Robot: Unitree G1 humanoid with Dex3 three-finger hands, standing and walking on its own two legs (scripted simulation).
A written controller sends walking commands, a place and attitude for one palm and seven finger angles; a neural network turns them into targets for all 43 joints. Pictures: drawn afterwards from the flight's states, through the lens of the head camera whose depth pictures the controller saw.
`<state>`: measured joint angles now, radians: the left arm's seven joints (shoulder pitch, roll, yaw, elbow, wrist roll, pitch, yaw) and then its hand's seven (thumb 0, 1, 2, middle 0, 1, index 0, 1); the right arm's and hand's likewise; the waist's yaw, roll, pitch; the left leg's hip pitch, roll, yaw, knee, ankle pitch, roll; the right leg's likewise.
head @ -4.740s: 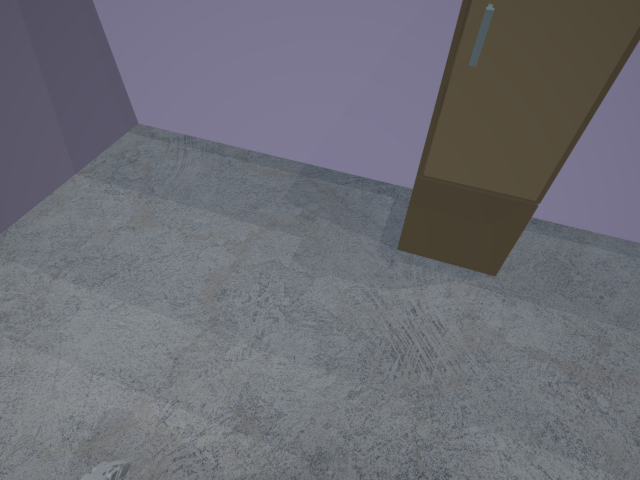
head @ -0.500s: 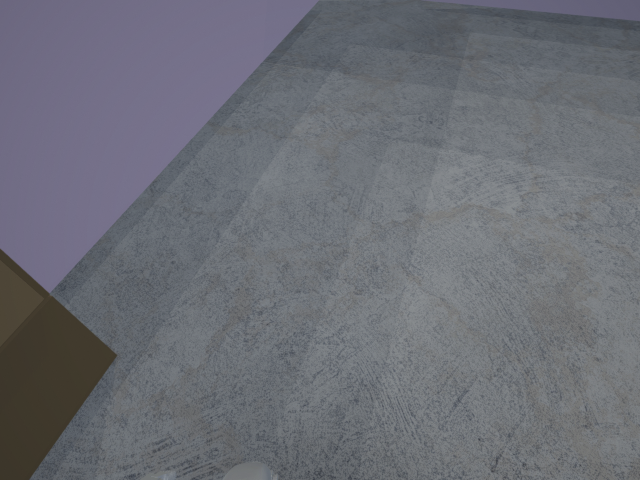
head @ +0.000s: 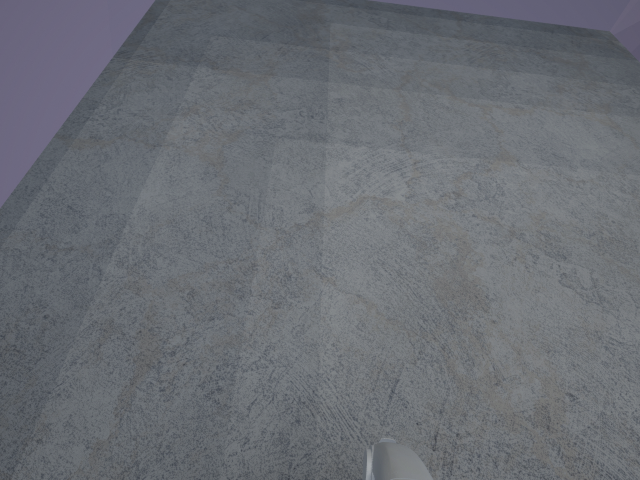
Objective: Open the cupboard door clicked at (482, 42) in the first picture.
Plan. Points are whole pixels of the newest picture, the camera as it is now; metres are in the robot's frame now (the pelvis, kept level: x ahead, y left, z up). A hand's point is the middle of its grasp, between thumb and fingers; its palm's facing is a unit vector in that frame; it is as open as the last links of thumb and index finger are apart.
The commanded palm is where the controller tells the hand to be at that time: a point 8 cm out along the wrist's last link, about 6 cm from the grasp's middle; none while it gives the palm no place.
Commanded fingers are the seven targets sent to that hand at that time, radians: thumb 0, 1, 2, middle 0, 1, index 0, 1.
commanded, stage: walk to a spot facing it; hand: left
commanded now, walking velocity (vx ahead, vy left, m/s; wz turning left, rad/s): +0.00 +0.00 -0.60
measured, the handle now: out of the picture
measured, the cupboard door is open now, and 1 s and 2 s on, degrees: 0 0 0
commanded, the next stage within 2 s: turn to face it in 0.10 s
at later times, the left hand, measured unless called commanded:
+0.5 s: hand (244, 387) +0.27 +0.12 -0.16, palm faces -0.11 -0.98 -0.17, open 7.4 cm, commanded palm none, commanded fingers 0.00 0.90 0.90 -0.20 -0.30 -0.20 -0.30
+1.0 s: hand (162, 444) +0.18 +0.23 -0.17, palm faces +0.20 -0.94 -0.28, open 7.4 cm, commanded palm none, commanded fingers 0.00 0.90 0.90 -0.20 -0.30 -0.20 -0.30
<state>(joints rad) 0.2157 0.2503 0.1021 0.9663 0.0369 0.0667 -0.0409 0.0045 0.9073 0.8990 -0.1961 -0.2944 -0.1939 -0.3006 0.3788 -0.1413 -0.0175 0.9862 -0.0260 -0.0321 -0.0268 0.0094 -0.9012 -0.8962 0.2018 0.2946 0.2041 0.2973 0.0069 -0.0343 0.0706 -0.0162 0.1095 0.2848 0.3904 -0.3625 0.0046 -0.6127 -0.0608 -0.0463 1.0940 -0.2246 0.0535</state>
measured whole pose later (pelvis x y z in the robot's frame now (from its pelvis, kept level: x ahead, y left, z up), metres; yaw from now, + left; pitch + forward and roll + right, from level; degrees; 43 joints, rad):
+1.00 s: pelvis +0.13 -0.01 +0.00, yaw +10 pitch +2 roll -2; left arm 0.15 0.26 0.09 0.95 0.02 0.06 0.02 0.00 0.91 0.90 -0.20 -0.29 -0.19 -0.30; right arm 0.25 -0.19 -0.06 0.93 -0.03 0.03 0.00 0.01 -0.90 -0.90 0.20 0.29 0.21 0.30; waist -0.02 0.00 0.07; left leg -0.33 -0.02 -0.03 0.45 -0.16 0.05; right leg -0.43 -0.07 0.01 0.97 -0.42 0.10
